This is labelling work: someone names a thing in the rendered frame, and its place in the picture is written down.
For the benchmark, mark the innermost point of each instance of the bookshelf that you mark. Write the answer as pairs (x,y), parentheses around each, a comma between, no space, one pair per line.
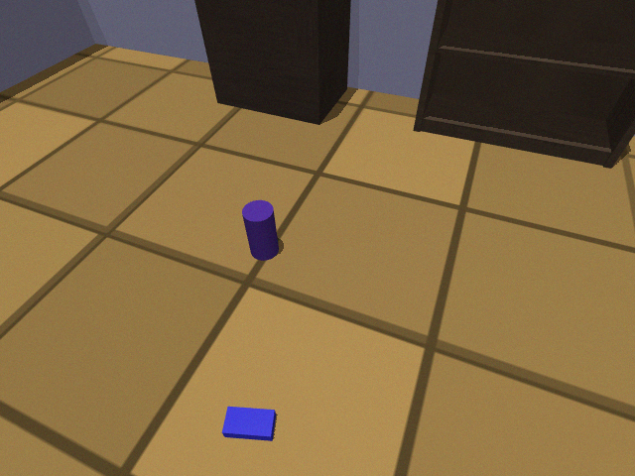
(552,77)

